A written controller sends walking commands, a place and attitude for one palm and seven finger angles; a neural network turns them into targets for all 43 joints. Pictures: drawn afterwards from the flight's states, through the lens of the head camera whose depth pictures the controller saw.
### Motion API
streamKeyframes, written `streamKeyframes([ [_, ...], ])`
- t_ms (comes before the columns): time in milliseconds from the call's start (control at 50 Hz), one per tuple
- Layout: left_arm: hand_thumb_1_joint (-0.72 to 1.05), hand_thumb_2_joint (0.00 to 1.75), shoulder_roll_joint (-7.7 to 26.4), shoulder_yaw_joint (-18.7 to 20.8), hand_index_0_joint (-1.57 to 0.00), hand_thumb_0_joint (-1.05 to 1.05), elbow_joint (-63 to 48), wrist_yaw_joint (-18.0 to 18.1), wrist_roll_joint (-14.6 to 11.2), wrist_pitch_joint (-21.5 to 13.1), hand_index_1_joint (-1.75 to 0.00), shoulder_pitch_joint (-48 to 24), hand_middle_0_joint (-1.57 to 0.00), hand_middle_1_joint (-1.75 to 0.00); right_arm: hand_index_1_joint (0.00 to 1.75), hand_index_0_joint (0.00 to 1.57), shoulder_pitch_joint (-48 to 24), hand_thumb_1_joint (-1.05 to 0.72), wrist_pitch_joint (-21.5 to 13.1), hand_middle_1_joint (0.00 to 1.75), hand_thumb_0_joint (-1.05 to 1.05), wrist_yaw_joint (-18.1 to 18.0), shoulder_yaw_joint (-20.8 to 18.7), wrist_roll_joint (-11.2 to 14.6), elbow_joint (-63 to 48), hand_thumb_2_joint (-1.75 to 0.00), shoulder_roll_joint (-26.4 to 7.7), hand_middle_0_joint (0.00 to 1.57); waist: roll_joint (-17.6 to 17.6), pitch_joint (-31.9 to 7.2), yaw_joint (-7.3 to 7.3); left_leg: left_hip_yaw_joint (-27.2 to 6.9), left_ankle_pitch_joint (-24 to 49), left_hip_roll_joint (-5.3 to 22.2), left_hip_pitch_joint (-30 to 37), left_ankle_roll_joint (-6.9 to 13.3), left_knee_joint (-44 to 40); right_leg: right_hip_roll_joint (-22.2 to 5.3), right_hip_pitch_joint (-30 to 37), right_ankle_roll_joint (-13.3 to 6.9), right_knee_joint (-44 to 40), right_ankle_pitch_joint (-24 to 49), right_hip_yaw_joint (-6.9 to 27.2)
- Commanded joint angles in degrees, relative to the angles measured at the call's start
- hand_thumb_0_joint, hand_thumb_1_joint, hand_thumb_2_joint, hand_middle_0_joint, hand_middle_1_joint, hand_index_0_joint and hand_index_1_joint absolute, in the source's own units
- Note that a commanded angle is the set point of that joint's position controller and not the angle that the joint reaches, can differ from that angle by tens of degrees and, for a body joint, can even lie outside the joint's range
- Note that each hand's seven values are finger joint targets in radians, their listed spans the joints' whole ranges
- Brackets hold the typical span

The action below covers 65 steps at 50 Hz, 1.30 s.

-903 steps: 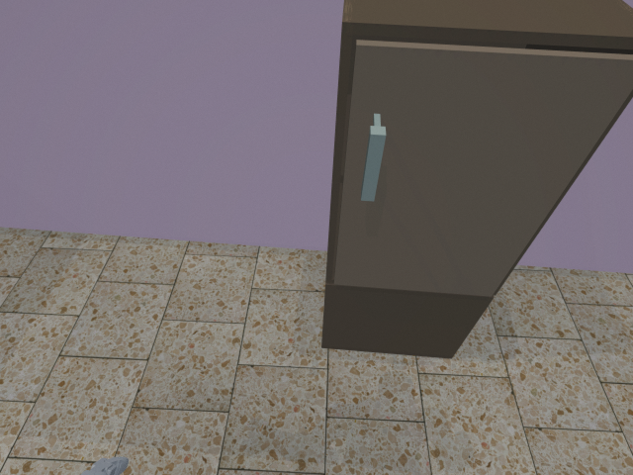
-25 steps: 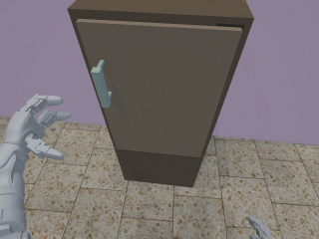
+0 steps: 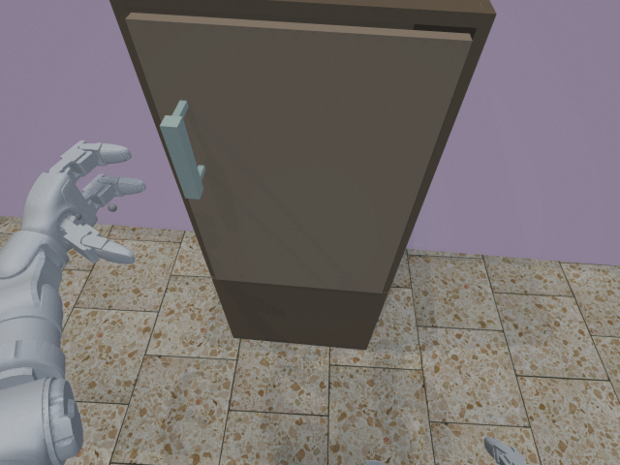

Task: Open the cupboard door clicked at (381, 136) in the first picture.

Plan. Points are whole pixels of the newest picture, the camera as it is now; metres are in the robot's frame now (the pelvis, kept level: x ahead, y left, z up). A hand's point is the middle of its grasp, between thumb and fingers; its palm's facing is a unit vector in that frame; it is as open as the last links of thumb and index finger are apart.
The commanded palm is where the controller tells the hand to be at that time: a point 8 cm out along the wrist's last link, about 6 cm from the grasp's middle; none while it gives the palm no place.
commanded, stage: move the hooked fingers beside the handle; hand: left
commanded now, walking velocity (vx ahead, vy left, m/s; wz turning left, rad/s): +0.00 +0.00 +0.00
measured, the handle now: (188, 151) +0.52 +0.18 +0.10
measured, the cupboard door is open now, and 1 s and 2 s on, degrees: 0 0 0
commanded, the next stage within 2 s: slide the fingers in behind the handle in 1.60 s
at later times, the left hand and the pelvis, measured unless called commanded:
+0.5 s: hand (139, 179) +0.46 +0.23 +0.11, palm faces -0.11 -0.99 +0.00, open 14.0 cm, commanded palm +0.45 +0.29 +0.11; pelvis +0.00 +0.01 -0.01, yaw -1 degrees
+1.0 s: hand (135, 176) +0.46 +0.24 +0.11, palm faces -0.08 -1.00 -0.01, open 14.0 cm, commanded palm +0.45 +0.29 +0.10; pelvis +0.00 +0.00 -0.01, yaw -1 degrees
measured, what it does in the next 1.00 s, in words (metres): stands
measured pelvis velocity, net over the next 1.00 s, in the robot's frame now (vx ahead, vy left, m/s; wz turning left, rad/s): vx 0.00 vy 0.00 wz -0.02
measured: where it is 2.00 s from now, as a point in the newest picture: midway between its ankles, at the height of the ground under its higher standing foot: outside the picture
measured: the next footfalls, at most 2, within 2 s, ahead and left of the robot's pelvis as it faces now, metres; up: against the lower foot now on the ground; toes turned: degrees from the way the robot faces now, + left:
none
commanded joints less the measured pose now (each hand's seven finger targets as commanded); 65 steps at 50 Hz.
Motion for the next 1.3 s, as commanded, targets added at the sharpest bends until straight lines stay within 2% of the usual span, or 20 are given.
streamKeyframes([
  [0,-0.5,0.3,18.11,3.51,-0.3,0.0,-6.49,0.29,-0.54,-3.01,-1.2,-23.78,-0.3,-1.2,0.3,0.2,2.29,-0.9,-0.85,0.3,0.0,-0.58,-3.97,0.13,-5.94,-0.9,-9.65,0.2,0.28,-13.44,-0.56,0.29,14.04,-1.55,-1.06,1.13,-5.64,1.38,11.75,-1.97,-2.99,12.37,-0.26],
  [60,-0.5,0.3,18.13,1.62,-0.3,0.0,-9.32,0.4,0.11,-5.85,-1.2,-32.58,-0.3,-1.2,0.3,0.2,3.07,-0.9,-0.56,0.3,0.0,-0.91,-4.01,-0.06,-5.04,-0.9,-9.28,0.2,4.56,-17.34,-1.85,-0.09,15.52,-1.57,1.82,1.11,-4.55,1.67,10.99,-2.23,-2.28,12.84,0.12],
  [140,-0.5,0.3,17.81,1.51,-0.3,0.0,-9.82,-0.04,-0.46,-8.08,-1.2,-34.3,-0.3,-1.2,0.3,0.2,4.42,-0.9,-0.35,0.3,0.0,-1.1,-4.15,-0.42,-3.91,-0.9,-9.27,0.2,5.78,-23.24,-1.74,-1.03,20.2,-1.22,5.51,0.71,-3.43,2.03,11.17,-2.49,-1.17,15.46,-0.24],
  [220,-0.5,0.3,19.03,2.72,-0.3,0.0,-0.75,0.11,-0.17,-5.75,-1.2,-33.82,-0.3,-1.2,0.3,0.2,5.3,-0.9,0.51,0.3,0.0,-1.08,-3.72,-0.41,-2.67,-0.9,-9.79,0.2,2.25,-18.61,-2.12,-0.91,16.77,-1.32,0.39,1.06,-3.69,1.92,10.33,-2.41,-1.34,13.41,-0.64],
  [260,-0.5,0.3,20.18,2.5,-0.3,0.0,1.18,0.72,1.37,-4.5,-1.2,-34.34,-0.3,-1.2,0.3,0.2,5.57,-0.9,1.16,0.3,0.0,-0.8,-3.68,-0.29,-2.98,-0.9,-9.96,0.2,3.38,-17.19,-2.18,-0.73,15.69,-1.3,-1.33,1.04,-3.86,1.62,9.0,-2.18,-1.15,12.77,-0.58],
  [320,-0.5,0.3,21.25,3.12,-0.3,0.0,-0.15,1.95,2.45,-5.34,-1.2,-34.63,-0.3,-1.2,0.3,0.2,6.47,-0.9,1.7,0.3,0.0,-0.29,-3.86,-0.75,-3.89,-0.9,-9.91,0.2,4.53,-19.54,-1.43,-0.97,18.95,-1.27,-0.44,0.79,-3.08,1.86,9.05,-2.57,0.02,14.18,-0.76],
  [420,-0.5,0.3,18.41,1.19,-0.3,0.0,-2.03,2.52,1.65,-7.91,-1.2,-40.13,-0.3,-1.2,0.3,0.2,7.78,-0.9,2.57,0.3,0.0,0.1,-4.19,-1.0,-3.48,-0.9,-9.74,0.2,4.63,-22.48,-3.3,-1.3,22.42,-0.56,2.78,0.61,-1.77,2.57,7.37,-2.43,0.53,15.7,-0.87],
  [500,-0.5,0.3,21.13,2.79,-0.3,0.0,1.2,2.86,2.95,-7.13,-1.2,-41.87,-0.3,-1.2,0.3,0.2,8.67,-0.9,3.42,0.3,0.0,0.04,-4.13,-1.02,-2.64,-0.9,-10.06,0.2,4.89,-22.22,-3.75,-1.06,19.89,-0.64,0.63,0.86,-1.68,2.35,7.25,-2.12,0.39,15.22,-0.5],
  [600,-0.5,0.3,20.44,2.39,-0.3,0.0,0.77,3.83,4.35,-7.15,-1.2,-39.4,-0.3,-1.2,0.3,0.2,9.68,-0.9,4.26,0.3,0.0,0.68,-4.32,-1.48,-2.93,-0.9,-9.8,0.2,8.28,-24.32,-2.71,-1.4,25.08,-0.39,3.14,0.28,-0.82,2.46,5.99,-2.31,1.21,16.76,-0.88],
  [700,-0.5,0.3,19.57,2.6,-0.3,0.0,1.41,3.16,3.02,-6.55,-1.2,-37.18,-0.3,-1.2,0.3,0.2,9.56,-0.9,5.5,0.3,0.0,1.06,-4.45,-1.24,-3.96,-0.9,-9.87,0.2,3.05,-22.74,-3.02,-0.57,22.58,-0.43,-0.16,0.93,-1.16,2.71,8.41,-2.05,0.99,17.97,-0.9],
  [760,-0.5,0.3,22.69,5.01,-0.3,0.0,2.2,3.49,3.2,-6.59,-1.2,-36.69,-0.3,-1.2,0.3,0.2,9.45,-0.9,5.88,0.3,0.0,0.81,-4.31,-1.2,-4.35,-0.9,-10.16,0.2,2.09,-21.63,-2.57,-0.09,20.04,-0.73,-2.72,1.23,-1.14,2.59,9.65,-2.01,0.93,17.7,-0.38],
  [800,-0.5,0.3,24.13,5.53,-0.3,0.0,0.07,3.92,3.82,-7.4,-1.2,-38.12,-0.3,-1.2,0.3,0.2,9.47,-0.9,6.05,0.3,0.0,0.77,-4.39,-1.17,-4.52,-0.9,-9.97,0.2,3.28,-22.64,-2.49,-0.22,19.66,-0.83,-2.45,1.3,-1.23,2.56,10.34,-2.08,1.05,17.48,-0.2],
  [880,-0.5,0.3,21.96,4.34,-0.3,0.0,-5.21,3.59,2.93,-9.37,-1.2,-37.6,-0.3,-1.2,0.3,0.2,8.63,-0.9,5.85,0.3,0.0,0.82,-4.41,-1.18,-4.78,-0.9,-9.28,0.2,8.43,-26.81,-2.02,-0.37,24.98,-0.69,2.93,0.77,-0.4,2.76,10.09,-2.3,1.45,19.92,-0.12],
  [920,-0.5,0.3,19.78,2.99,-0.3,0.0,-5.7,2.89,1.73,-9.11,-1.2,-37.42,-0.3,-1.2,0.3,0.2,8.38,-0.9,5.69,0.3,0.0,0.79,-4.44,-1.03,-4.72,-0.9,-9.17,0.2,7.0,-26.07,-2.54,-0.41,25.52,-0.6,3.0,0.96,-0.48,3.0,10.55,-2.37,1.13,20.33,-0.42],
  [1020,-0.5,0.3,17.91,0.34,-0.3,0.0,4.09,1.95,2.39,-5.08,-1.2,-38.15,-0.3,-1.2,0.3,0.2,7.94,-0.9,5.89,0.3,0.0,0.24,-3.95,-0.56,-3.88,-0.9,-9.9,0.2,3.24,-15.82,-4.53,-0.25,14.76,-0.97,-3.61,1.46,-1.7,2.53,6.51,-2.14,-0.44,13.45,-0.73],
  [1100,-0.5,0.3,18.6,-0.84,-0.3,0.0,2.46,2.76,3.78,-6.17,-1.2,-42.38,-0.3,-1.2,0.3,0.2,7.87,-0.9,5.45,0.3,0.0,0.04,-3.79,-0.87,-3.96,-0.9,-9.92,0.2,4.96,-17.82,-5.22,-0.64,13.81,-0.97,-3.0,1.35,-0.91,2.3,4.58,-2.14,0.13,11.68,-0.27],
  [1160,-0.5,0.3,19.08,-0.24,-0.3,0.0,-1.95,2.98,3.12,-9.22,-1.2,-46.68,-0.3,-1.2,0.3,0.2,8.07,-0.9,4.94,0.3,0.0,0.06,-3.92,-1.22,-3.54,-0.9,-9.73,0.2,8.74,-24.81,-5.11,-1.59,18.76,-0.68,2.62,0.67,0.31,2.64,4.52,-2.45,1.57,13.71,-0.43],
  [1180,-0.5,0.3,19.99,1.26,-0.3,0.0,-3.14,2.99,2.53,-9.78,-1.2,-46.01,-0.3,-1.2,0.3,0.2,8.34,-0.9,4.82,0.3,0.0,0.13,-4.05,-1.38,-3.54,-0.9,-9.77,0.2,7.6,-27.64,-4.39,-1.88,20.88,-0.64,3.72,0.61,0.56,2.69,6.24,-2.47,1.87,15.38,-0.46],
  [1220,-0.5,0.3,20.96,2.21,-0.3,0.0,-3.09,2.73,1.79,-9.91,-1.2,-45.88,-0.3,-1.2,0.3,0.2,8.37,-0.9,4.73,0.3,0.0,0.04,-3.99,-1.26,-3.34,-0.9,-9.84,0.2,7.02,-28.84,-4.37,-1.75,22.02,-0.61,3.58,0.69,0.87,2.8,7.35,-2.46,2.17,16.6,-0.52],
  [1280,-0.5,0.3,21.09,2.8,-0.3,0.0,2.01,3.17,2.91,-7.44,-1.2,-41.32,-0.3,-1.2,0.3,0.2,8.12,-0.9,5.1,0.3,0.0,0.41,-3.73,-1.05,-3.22,-0.9,-9.69,0.2,7.11,-24.66,-3.33,-1.31,20.96,-0.71,0.27,0.72,0.21,2.58,7.01,-2.34,1.96,16.5,-0.76],
])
